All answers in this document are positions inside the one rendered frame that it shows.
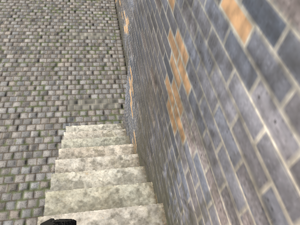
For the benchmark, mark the stairs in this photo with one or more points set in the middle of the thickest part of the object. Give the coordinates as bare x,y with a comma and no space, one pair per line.
98,180

